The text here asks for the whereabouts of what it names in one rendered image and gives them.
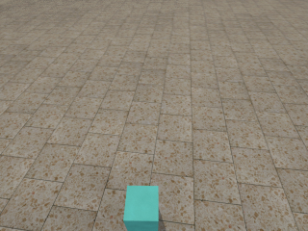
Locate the carton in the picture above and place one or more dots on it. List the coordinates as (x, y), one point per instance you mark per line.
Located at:
(141, 210)

